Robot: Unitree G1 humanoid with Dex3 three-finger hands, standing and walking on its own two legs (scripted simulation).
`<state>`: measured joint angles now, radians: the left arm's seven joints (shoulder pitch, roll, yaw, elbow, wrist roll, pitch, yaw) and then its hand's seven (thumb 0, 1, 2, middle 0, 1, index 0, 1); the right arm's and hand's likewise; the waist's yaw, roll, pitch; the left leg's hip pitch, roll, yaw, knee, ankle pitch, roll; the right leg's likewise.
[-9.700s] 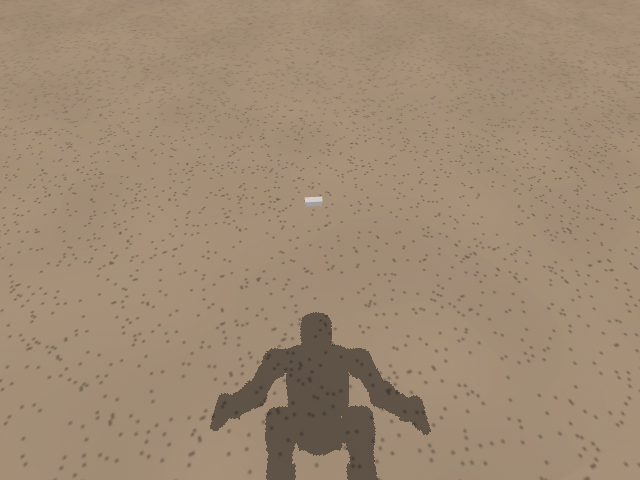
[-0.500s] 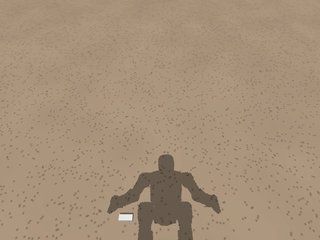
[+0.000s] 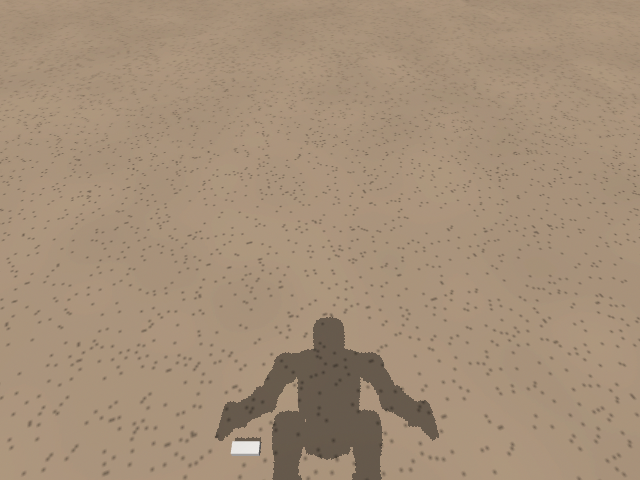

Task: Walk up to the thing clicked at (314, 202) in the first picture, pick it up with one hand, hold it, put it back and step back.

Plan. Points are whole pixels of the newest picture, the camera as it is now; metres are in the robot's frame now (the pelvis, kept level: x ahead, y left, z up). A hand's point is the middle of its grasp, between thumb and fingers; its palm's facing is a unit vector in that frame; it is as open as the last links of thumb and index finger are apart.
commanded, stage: stand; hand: left
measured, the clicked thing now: (246, 448) +0.34 +0.22 -0.77
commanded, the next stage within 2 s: rise first in 1.78 s
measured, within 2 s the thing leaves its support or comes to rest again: neither
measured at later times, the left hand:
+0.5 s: hand out of the picture +0.08 +0.24 -0.16, palm faces -0.03 -0.94 -0.35, open 7.4 cm
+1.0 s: hand out of the picture +0.07 +0.23 -0.16, palm faces -0.03 -0.94 -0.35, open 7.4 cm
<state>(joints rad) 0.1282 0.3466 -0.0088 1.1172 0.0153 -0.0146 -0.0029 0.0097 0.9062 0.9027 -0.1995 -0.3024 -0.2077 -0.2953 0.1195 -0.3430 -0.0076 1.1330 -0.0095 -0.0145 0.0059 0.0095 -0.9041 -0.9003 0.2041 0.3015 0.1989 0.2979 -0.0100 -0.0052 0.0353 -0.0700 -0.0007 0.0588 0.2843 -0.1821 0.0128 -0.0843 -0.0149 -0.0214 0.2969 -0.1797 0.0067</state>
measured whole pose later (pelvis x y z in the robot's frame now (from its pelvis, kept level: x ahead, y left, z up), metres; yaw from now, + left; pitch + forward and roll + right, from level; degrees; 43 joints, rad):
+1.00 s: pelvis +0.00 -0.02 +0.00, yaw +0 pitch -2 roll +0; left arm 0.12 0.35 0.00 1.12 0.01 -0.02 0.00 0.01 0.91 0.90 -0.20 -0.30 -0.21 -0.30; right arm 0.12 -0.35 0.00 1.13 -0.01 -0.01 0.00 0.01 -0.90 -0.90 0.20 0.30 0.20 0.30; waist -0.01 0.01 0.04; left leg -0.07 0.03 0.04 0.29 -0.18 -0.02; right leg -0.07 0.02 -0.04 0.28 -0.18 -0.02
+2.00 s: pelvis -0.01 -0.02 -0.01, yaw +2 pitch +1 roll +0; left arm 0.03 0.32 0.05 1.09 0.00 -0.03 0.01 0.01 0.83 0.89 -0.23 -0.37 -0.23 -0.37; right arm 0.18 -0.33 0.01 0.94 0.05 -0.04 -0.03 0.01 -0.90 -0.90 0.20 0.30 0.20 0.30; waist -0.01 0.01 0.05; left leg -0.21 0.02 0.02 0.40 -0.21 -0.01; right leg -0.21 0.01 -0.06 0.40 -0.22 -0.02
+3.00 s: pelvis -0.09 -0.01 -0.30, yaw +0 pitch +34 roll -2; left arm -0.23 0.45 0.09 0.78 0.79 -0.16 0.20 0.00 -0.26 0.75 -0.41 -0.71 -0.40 -0.72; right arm 0.03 -0.30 -0.07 0.66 0.00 -0.16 0.05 0.01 -0.95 -0.91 0.20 0.30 0.20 0.30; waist -0.01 0.00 -0.17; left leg -1.85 0.03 -0.02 1.93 -0.69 0.01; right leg -1.82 -0.04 -0.07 1.90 -0.68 -0.03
